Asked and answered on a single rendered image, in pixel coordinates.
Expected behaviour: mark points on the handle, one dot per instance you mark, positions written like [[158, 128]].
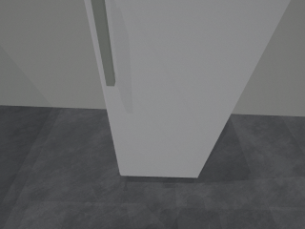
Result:
[[103, 35]]

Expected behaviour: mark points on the fridge door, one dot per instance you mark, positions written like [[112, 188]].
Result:
[[180, 67]]

